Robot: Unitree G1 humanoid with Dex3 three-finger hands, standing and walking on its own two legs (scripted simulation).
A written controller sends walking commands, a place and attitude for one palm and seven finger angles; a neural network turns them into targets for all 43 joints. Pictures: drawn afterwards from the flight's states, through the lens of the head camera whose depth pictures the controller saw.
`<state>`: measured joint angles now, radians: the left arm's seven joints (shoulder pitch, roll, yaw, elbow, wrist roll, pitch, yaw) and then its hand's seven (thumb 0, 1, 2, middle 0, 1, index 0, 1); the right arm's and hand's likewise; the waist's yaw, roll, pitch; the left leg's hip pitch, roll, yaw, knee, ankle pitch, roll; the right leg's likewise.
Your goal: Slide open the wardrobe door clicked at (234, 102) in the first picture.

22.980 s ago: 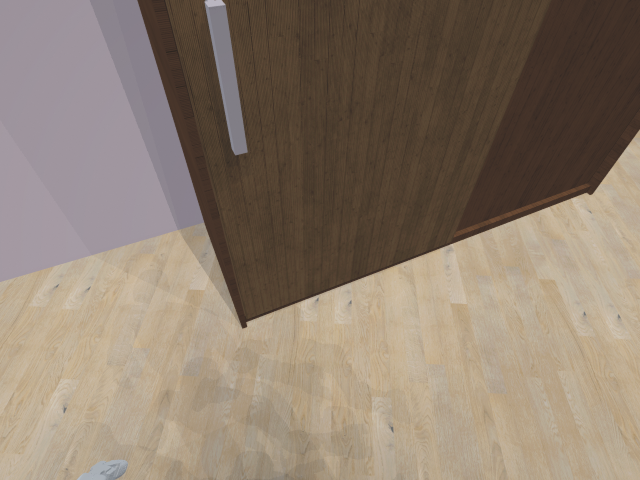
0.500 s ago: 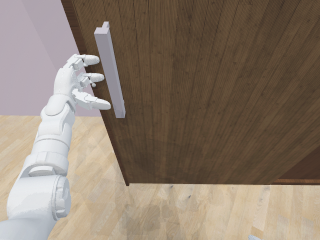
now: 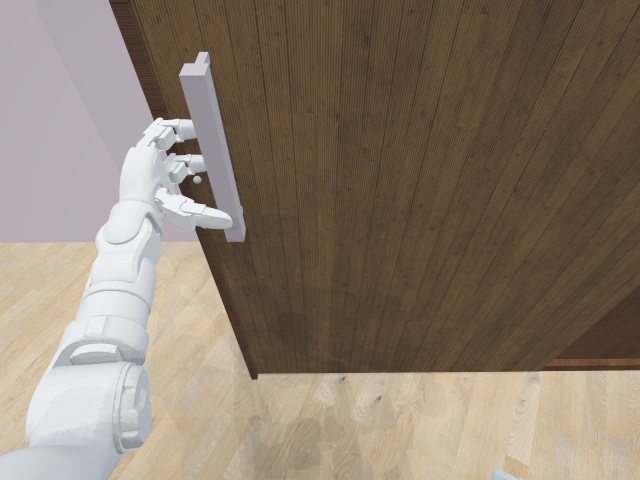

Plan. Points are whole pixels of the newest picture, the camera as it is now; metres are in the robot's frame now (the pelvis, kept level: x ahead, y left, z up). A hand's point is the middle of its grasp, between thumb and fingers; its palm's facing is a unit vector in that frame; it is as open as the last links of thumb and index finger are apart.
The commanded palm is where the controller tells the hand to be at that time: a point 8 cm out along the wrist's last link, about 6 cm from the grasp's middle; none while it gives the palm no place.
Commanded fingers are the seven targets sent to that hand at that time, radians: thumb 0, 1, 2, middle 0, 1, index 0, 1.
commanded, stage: slide the fingers in behind the handle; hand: left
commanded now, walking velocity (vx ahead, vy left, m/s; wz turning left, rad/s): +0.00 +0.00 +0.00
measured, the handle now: (222, 159) +0.49 +0.14 +0.14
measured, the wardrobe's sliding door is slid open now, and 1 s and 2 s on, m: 0.00 0.00 0.00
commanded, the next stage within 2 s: grip the handle and tug to test in 1.40 s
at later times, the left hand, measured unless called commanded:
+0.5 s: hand (212, 181) +0.44 +0.14 +0.15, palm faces +0.00 -1.00 +0.01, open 14.0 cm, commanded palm +0.41 +0.19 +0.15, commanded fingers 0.00 -0.50 0.30 -0.30 -1.20 -0.30 -1.20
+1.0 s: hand (218, 185) +0.43 +0.13 +0.15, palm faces +0.02 -1.00 +0.02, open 14.2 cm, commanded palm +0.40 +0.18 +0.15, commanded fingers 0.00 -0.50 0.30 -0.30 -1.20 -0.30 -1.20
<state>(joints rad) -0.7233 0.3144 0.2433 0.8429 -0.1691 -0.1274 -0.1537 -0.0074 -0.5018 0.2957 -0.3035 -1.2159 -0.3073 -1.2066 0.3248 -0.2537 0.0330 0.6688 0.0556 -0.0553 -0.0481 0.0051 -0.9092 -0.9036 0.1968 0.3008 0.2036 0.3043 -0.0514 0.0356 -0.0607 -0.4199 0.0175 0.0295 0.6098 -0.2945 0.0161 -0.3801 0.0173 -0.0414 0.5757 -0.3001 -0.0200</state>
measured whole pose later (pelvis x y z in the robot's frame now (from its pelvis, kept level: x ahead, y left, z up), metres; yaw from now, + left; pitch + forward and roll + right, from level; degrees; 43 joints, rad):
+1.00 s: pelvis +0.00 +0.00 +0.00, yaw +0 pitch +4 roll -1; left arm -0.64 0.22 0.18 0.68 -0.17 -0.05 -0.06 -0.01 -0.50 0.30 -0.27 -1.19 -0.26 -1.18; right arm 0.29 -0.24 0.02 0.67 0.05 -0.04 -0.05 0.01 -0.91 -0.90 0.20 0.30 0.20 0.30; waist -0.03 0.03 -0.05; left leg -0.35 0.02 0.03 0.56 -0.28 0.01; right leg -0.31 0.02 -0.04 0.53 -0.29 -0.02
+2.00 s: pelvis +0.00 +0.00 +0.00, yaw +0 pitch +4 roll -1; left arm -0.68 0.21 0.16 0.72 -0.15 -0.07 -0.04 0.00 0.27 0.63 -0.37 -1.31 -0.37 -1.31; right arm 0.30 -0.24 0.02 0.68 0.05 -0.03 -0.05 0.01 -0.91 -0.90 0.20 0.30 0.20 0.30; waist -0.04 0.03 -0.05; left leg -0.35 0.02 0.03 0.56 -0.28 0.01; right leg -0.32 0.02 -0.04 0.53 -0.29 -0.02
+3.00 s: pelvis +0.04 +0.00 +0.01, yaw -3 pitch +4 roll +0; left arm -0.39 0.19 0.20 0.32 -0.17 0.08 -0.03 0.02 0.71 0.74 -0.26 -1.39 -0.28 -1.37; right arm 0.28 -0.23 0.01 0.60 0.05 0.01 -0.03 0.01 -0.91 -0.90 0.20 0.30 0.20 0.30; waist -0.04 0.03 -0.07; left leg -0.24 0.03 0.08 0.48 -0.30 0.01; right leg -0.23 0.03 0.02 0.46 -0.30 -0.02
